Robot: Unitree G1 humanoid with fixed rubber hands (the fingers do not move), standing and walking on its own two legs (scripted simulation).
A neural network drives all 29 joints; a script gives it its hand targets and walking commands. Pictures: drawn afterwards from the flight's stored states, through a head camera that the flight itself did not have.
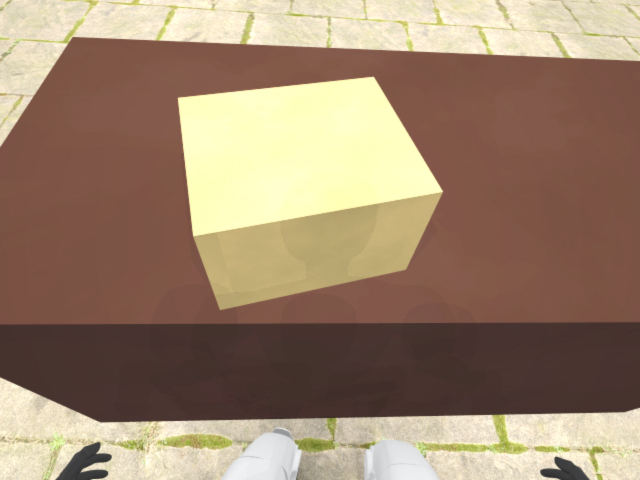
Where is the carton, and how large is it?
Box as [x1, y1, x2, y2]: [178, 77, 442, 309]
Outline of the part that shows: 373,77 178,98 193,236 220,309 388,273 406,268 442,191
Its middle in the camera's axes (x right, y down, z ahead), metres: -0.03 -0.08 +0.56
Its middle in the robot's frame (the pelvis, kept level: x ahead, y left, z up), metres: +0.48 +0.06 +0.04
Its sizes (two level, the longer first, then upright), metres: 0.289 0.241 0.181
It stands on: a pedestal, 0.70 m high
